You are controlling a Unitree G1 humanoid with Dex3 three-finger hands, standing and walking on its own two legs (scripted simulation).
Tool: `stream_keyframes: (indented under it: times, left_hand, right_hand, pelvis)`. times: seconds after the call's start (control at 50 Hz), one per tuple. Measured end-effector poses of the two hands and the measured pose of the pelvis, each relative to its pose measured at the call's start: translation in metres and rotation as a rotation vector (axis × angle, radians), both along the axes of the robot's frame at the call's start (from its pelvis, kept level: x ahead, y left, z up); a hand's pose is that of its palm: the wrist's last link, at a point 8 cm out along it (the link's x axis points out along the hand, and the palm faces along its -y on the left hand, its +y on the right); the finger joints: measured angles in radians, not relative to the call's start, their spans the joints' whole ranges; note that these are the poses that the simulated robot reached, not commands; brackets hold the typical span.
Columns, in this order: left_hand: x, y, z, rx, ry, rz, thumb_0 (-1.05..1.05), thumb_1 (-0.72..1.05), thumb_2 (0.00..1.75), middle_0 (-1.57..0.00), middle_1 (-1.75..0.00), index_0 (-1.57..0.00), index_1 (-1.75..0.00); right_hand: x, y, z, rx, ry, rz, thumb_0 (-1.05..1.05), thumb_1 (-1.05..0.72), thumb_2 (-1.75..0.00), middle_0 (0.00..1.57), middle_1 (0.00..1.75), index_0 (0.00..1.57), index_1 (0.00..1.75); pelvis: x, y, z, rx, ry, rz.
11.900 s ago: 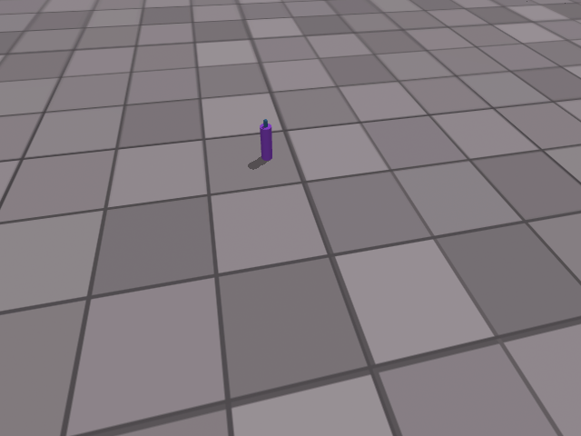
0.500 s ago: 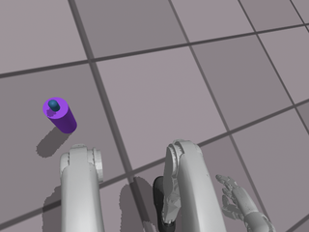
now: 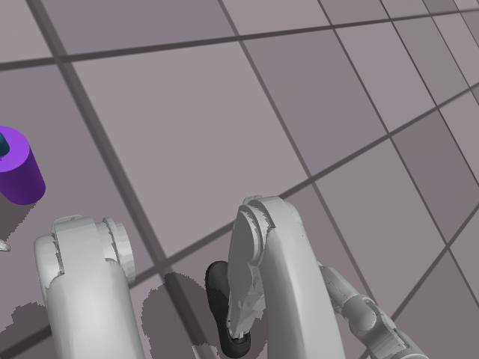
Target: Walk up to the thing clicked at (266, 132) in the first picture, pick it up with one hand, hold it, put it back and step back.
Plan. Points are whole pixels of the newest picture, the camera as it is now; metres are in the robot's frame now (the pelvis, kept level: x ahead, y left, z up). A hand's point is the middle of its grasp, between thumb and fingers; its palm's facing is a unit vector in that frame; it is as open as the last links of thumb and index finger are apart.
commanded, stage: close in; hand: left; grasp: from the side
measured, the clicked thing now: (11, 168) +0.42 +0.27 -0.16
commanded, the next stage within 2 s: close in 0.60 s
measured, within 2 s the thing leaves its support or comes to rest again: leaves its support in 1.84 s
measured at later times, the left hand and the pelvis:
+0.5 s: hand (6, 182) +0.39 +0.27 -0.15, palm faces +0.19 -0.98 +0.03, open 17.4 cm; pelvis -0.01 +0.01 -0.01, yaw -2 degrees
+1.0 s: hand (17, 174) +0.41 +0.26 -0.16, palm faces +0.23 -0.97 +0.02, open 13.7 cm; pelvis -0.01 +0.01 -0.01, yaw -3 degrees
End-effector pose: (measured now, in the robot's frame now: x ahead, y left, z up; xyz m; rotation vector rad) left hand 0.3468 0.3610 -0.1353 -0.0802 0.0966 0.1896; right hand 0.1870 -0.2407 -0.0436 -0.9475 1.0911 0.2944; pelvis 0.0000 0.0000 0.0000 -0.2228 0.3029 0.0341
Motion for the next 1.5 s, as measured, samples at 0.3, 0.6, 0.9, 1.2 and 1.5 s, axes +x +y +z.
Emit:
stream_keyframes:
  times: [0.3,0.6,0.9,1.2,1.5]
  left_hand:
    - [0.007,-0.028,-0.007,0.039,-0.035,0.003,-0.02,-0.59,0.01,-0.06,-0.07,-0.06,-0.06]
    - [0.019,-0.043,-0.021,0.049,-0.059,0.013,-0.02,-0.50,0.07,-0.05,-0.07,-0.06,-0.06]
    - [0.024,-0.052,-0.028,0.054,-0.060,0.046,-0.02,-0.29,0.21,-0.19,-0.17,-0.18,-0.18]
    - [0.032,-0.052,-0.031,0.076,-0.063,0.032,-0.01,0.20,0.56,-0.54,-0.50,-0.53,-0.51]
    - [0.040,-0.050,-0.031,0.083,-0.059,0.053,-0.01,-0.04,0.81,-0.77,-0.92,-0.74,-0.91]
  right_hand:
    - [-0.012,-0.002,0.009,-0.041,0.035,0.029,0.00,-0.93,-0.90,0.20,0.30,0.21,0.30]
    - [-0.025,0.001,0.014,-0.093,0.102,0.043,0.00,-0.91,-0.90,0.20,0.30,0.21,0.30]
    - [-0.027,0.007,0.012,-0.102,0.123,0.068,0.00,-0.90,-0.90,0.20,0.30,0.21,0.30]
    - [-0.035,0.009,0.017,-0.128,0.157,0.061,0.00,-0.88,-0.89,0.20,0.30,0.21,0.30]
    - [-0.038,0.007,0.019,-0.142,0.162,0.064,0.00,-0.87,-0.89,0.20,0.30,0.21,0.30]
  pelvis:
    - [-0.007,0.004,-0.005,-0.024,-0.050,-0.010]
    - [-0.008,0.007,-0.006,-0.050,-0.072,-0.017]
    - [-0.010,0.008,-0.007,-0.062,-0.088,-0.027]
    - [-0.010,0.011,-0.005,-0.077,-0.089,-0.034]
    - [-0.011,0.010,-0.004,-0.079,-0.092,-0.039]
